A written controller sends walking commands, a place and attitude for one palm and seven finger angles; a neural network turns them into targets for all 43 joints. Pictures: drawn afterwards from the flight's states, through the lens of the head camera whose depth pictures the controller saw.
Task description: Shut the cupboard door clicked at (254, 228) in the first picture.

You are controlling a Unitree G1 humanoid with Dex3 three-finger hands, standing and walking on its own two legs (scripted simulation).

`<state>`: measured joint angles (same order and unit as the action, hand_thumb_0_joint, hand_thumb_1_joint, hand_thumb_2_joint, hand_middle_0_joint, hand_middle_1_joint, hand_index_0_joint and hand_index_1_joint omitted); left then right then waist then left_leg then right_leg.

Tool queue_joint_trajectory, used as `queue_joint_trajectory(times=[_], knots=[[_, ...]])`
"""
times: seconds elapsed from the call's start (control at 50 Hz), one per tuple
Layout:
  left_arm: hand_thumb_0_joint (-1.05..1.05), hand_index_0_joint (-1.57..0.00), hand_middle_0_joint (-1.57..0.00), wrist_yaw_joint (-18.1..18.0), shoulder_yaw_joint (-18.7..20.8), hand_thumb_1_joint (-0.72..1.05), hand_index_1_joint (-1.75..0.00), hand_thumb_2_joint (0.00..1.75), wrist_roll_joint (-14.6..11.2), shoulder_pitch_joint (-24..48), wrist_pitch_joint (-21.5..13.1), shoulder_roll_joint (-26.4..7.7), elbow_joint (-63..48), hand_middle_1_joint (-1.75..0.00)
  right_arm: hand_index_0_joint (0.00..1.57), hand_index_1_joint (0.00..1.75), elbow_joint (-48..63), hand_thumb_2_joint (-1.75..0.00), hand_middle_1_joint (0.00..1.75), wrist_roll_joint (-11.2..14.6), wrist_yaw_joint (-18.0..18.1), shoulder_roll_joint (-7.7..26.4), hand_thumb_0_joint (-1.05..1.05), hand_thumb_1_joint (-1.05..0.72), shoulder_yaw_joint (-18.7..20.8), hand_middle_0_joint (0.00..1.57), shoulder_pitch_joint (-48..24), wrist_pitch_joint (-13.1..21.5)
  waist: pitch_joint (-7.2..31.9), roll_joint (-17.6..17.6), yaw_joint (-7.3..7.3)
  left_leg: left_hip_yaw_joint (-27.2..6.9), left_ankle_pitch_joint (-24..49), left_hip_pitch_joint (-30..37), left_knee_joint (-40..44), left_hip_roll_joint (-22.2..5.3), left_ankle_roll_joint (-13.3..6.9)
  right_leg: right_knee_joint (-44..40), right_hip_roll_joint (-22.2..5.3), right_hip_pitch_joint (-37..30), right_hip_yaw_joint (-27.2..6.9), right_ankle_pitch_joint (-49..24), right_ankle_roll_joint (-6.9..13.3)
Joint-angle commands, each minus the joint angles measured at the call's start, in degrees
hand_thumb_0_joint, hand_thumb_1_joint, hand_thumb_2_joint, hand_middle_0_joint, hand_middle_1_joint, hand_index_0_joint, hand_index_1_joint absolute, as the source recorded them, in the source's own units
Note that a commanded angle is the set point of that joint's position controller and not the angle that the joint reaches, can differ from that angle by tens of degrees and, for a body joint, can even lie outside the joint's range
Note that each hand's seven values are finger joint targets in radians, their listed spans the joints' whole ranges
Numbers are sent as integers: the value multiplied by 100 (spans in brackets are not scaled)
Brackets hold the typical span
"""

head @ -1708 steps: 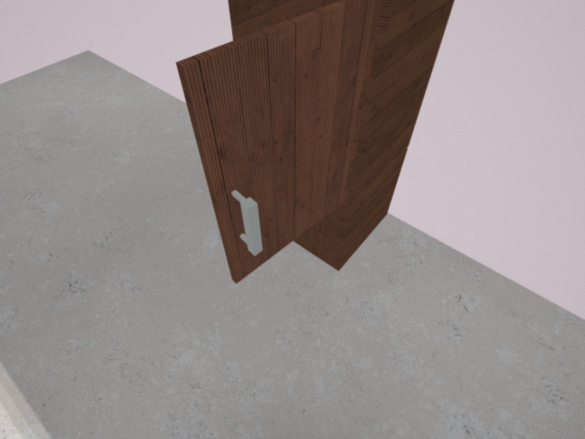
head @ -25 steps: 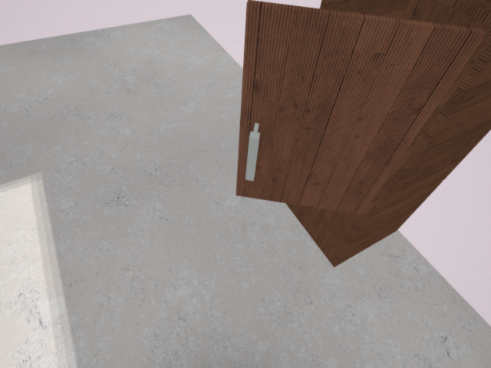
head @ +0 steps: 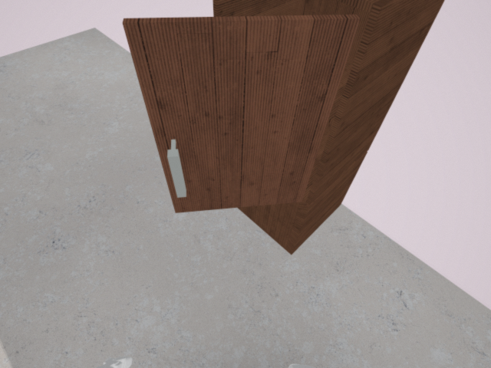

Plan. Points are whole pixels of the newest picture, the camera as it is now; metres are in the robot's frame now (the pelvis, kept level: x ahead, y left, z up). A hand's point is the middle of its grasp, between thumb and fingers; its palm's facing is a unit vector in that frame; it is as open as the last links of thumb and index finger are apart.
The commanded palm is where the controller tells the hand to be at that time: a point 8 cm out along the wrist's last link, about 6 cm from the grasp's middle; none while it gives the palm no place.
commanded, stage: take the last steps up to it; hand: left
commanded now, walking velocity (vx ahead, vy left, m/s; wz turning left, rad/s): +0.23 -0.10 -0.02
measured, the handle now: (177, 169) +0.59 +0.17 -0.11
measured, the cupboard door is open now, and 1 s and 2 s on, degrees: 53 53 53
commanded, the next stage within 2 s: come to a stop and stand still in 0.30 s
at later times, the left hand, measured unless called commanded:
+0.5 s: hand out of the picture +0.09 +0.09 -0.19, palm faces +0.10 -0.98 -0.16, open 7.3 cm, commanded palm none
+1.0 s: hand (182, 367) +0.16 +0.12 -0.19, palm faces +0.01 -0.97 -0.26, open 7.4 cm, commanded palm none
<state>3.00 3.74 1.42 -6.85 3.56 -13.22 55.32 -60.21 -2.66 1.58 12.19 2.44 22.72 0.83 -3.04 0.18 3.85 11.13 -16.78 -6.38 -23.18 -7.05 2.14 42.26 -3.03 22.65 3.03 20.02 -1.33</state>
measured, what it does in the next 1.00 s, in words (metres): walks ahead: right foot, then left foot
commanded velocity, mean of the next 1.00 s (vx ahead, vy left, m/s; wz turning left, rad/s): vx -0.02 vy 0.00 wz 0.01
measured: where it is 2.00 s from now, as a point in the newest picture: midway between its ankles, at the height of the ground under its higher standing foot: outside the picture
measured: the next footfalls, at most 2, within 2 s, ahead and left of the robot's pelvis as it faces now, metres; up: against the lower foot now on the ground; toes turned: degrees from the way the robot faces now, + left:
right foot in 0.06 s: +0.08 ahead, -0.15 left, +0.00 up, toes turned -3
left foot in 0.48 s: +0.22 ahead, +0.02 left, +0.00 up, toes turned +7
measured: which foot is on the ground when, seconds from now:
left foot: down 0.00-0.06, up 0.08-0.46, down 0.48-0.78, up 0.80-1.00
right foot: up 0.00-0.04, down 0.06-1.00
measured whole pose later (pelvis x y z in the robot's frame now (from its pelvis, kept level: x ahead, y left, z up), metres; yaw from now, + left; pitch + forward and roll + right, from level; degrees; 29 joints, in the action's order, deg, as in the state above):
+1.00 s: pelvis +0.14 -0.08 -0.01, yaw -1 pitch +0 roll +1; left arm -3.1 1.4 1.0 -15.9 1.0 -10.9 59.3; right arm -60.9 -0.5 2.6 12.0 2.2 11.2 -3.6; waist -4.1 1.2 0.4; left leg 2.9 -21.7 -17.7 -39.9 -0.5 0.8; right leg 28.3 2.1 3.0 2.6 24.8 3.9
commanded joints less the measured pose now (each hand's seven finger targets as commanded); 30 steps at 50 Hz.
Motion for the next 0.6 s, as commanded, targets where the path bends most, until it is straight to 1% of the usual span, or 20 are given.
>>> queue_joint_trajectory(times=[0.0,0.02,0.04,0.06,0.08,0.1,0.12,0.14,0.18,0.24,0.32,0.38,0.42,0.44,0.46,0.48,0.5,0.52,0.56,0.58], knots=[[0,-20,-20,-7,69,90,-30,90,10,-473,-249,-323,-212,-30,20,30,259,-90,30,50,2,1112,0,-90,240,20,-240,71,231,-801,-496,-827,290,-728,247,-1011,-600,-1406,261,-1389,301,-738,156],[0,-20,-20,-58,120,90,-30,90,32,-1012,-322,-595,-18,-30,20,30,256,-90,30,101,-40,911,0,-90,215,20,-226,72,378,-68,-734,-432,131,-1372,-667,-589,-381,-1983,102,-2413,-5,-747,294],[0,-20,-20,-159,235,90,-30,90,59,-1678,-417,-1162,197,-30,20,30,421,-90,30,168,-88,452,0,-90,95,20,-329,85,722,1494,-1025,172,-1310,-2608,-2155,155,-99,-2558,-1235,-3404,-1666,-224,764],[0,-20,-20,-245,247,90,-30,90,-18,-1835,-409,-1364,287,-30,20,30,599,-90,30,166,-65,453,0,-90,57,20,-624,37,587,1722,-1070,-361,-2245,-2992,-3372,368,-118,-3038,-1912,-2915,-2610,-302,1208],[0,-20,-20,-285,193,90,-30,90,-49,-1520,-400,-1249,191,-30,20,30,583,-90,30,159,-76,508,0,-90,99,20,-662,12,224,1100,-921,-785,-1824,-3083,-3888,208,-166,-3181,-1874,-2353,-2280,-122,1337],[0,-20,-20,-314,145,90,-30,90,-36,-1137,-457,-998,139,-30,20,30,433,-90,30,149,-61,464,0,-90,129,20,-492,-14,95,1312,-682,-898,-1323,-3049,-4153,92,-164,-3238,-1654,-2005,-2162,-69,1259],[0,-20,-20,-342,94,90,-30,90,-65,-841,-462,-709,109,-30,20,30,323,-90,30,126,-67,441,0,-90,153,20,-424,-47,-95,1141,-528,-921,-962,-2867,-4190,-10,-129,-3247,-1467,-1753,-1759,-233,1223],[0,-20,-20,-353,-2,90,-30,90,-80,-652,-506,-477,68,-30,20,30,237,-90,30,102,-95,415,0,-90,123,20,-346,-52,-136,893,-378,-949,-663,-2713,-4091,-68,-88,-3168,-1246,-1549,-1238,-917,1166],[0,-20,-20,-360,-84,90,-30,90,-81,-582,-624,-261,115,-30,20,30,148,-90,30,89,-118,188,0,-90,83,20,-122,-75,-39,607,-162,-864,-308,-2446,-3823,6,-14,-3040,-1047,-1451,-633,-2276,1144],[0,-20,-20,-392,-99,90,-30,90,-64,-894,-725,-137,272,-30,20,30,156,-90,30,85,-132,27,0,-90,55,20,-218,-81,109,366,-166,-754,-68,-2366,-3269,96,28,-2918,-988,-1685,-457,-3337,1213],[0,-20,-20,-421,-135,90,-30,90,-38,-1142,-745,-209,490,-30,20,30,301,-90,30,127,-143,-21,0,-90,12,20,-779,-33,47,405,-331,-686,-174,-2343,-2244,170,-15,-2805,-1140,-2129,-657,-3732,1345],[0,-20,-20,-438,-147,90,-30,90,-42,-1278,-722,-224,645,-30,20,30,335,-90,30,146,-122,-37,0,-90,-40,20,-1042,15,-29,412,-370,-643,-139,-1963,-1592,296,-111,-2560,-1117,-2177,-705,-4152,1285],[0,-20,-20,-482,-196,90,-30,90,-73,-1216,-695,-122,703,-30,20,30,149,-90,30,156,-53,-34,0,-90,-82,20,-764,54,124,195,-180,-663,777,-1065,-707,465,-136,-1892,-886,-2035,-532,-4962,990],[0,-20,-20,-507,-200,90,-30,90,-118,-1229,-677,-140,701,-30,20,30,45,-90,30,151,-21,51,0,-90,-103,20,-432,97,454,24,-104,-786,2460,-376,-342,460,-264,-1388,-601,-1955,-311,-5148,639],[0,-20,-20,-554,-237,90,-30,90,-158,-1376,-642,-5,699,-30,20,30,-40,-90,30,132,40,288,0,-90,-82,20,-165,135,718,-214,-80,-1246,4462,543,-629,-83,-559,-972,-346,-1363,-194,-4257,340],[0,-20,-20,-615,-295,90,-30,90,-184,-1532,-600,179,707,-30,20,30,-74,-90,30,166,113,486,0,-90,-65,20,-61,107,877,-492,-120,-1718,5945,1042,-928,-719,-977,-929,-149,-902,-147,-2718,125],[0,-20,-20,-660,-328,90,-30,90,-136,-1638,-516,243,716,-30,20,30,-87,-90,30,220,143,525,0,-90,-73,20,-172,48,658,-693,-227,-1854,6119,677,-667,-1056,-1210,-1032,-41,-1021,-165,-648,57],[0,-20,-20,-664,-324,90,-30,90,-119,-1748,-399,216,751,-30,20,30,-19,-90,30,268,185,515,0,-90,-115,20,-644,8,304,-1070,-430,-1896,5747,232,-356,-1072,-1277,-1199,-65,-1069,-183,294,38],[0,-20,-20,-627,-294,90,-30,90,-110,-1565,-283,111,719,-30,20,30,119,-90,30,286,200,450,0,-90,-98,20,-1022,-67,-72,-770,-446,-1893,4528,-225,54,-809,-1072,-1478,-94,-1084,-322,39,109],[0,-20,-20,-619,-274,90,-30,90,-86,-1595,-252,56,689,-30,20,30,161,-90,30,281,203,479,0,-90,-74,20,-1111,-101,-133,-659,-482,-1865,4286,-259,-4,-701,-987,-1635,-111,-1056,-366,-427,143]])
